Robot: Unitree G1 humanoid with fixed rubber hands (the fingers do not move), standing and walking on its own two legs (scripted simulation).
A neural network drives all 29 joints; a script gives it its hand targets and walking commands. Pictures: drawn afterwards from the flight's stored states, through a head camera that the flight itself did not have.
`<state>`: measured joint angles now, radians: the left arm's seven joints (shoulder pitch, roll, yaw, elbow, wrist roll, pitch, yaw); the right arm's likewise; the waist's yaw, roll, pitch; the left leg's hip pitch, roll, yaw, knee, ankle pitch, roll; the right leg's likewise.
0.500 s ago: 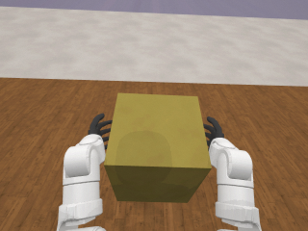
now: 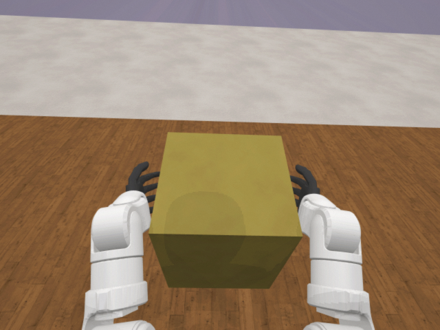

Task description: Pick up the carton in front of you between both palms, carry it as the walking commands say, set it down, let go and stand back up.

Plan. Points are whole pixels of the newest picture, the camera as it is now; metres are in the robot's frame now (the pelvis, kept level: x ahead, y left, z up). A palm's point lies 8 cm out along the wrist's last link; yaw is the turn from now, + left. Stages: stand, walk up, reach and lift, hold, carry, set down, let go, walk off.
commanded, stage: carry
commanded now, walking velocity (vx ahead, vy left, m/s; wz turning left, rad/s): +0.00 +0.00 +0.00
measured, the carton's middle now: (221, 215) +0.33 +0.00 +0.06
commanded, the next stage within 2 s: none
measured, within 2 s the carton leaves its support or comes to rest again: neither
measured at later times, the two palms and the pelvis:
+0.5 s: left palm (133, 199) +0.33 +0.16 +0.11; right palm (299, 201) +0.32 -0.14 +0.12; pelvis +0.01 +0.01 +0.00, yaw +0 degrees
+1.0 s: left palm (130, 200) +0.32 +0.16 +0.12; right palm (299, 202) +0.32 -0.14 +0.12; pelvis +0.00 +0.01 +0.00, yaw +0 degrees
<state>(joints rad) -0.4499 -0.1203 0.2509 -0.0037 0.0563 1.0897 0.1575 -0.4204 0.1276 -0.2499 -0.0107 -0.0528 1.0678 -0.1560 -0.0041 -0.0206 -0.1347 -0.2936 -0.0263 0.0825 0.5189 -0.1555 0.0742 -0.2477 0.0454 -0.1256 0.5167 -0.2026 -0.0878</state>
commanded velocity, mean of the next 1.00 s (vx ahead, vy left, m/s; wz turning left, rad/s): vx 0.00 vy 0.00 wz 0.00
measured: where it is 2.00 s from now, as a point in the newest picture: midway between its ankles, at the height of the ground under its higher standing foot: outside the picture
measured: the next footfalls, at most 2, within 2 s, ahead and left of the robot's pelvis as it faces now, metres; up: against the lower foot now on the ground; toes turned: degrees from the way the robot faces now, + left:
none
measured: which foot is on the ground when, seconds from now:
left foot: down 0.00-1.00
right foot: down 0.00-1.00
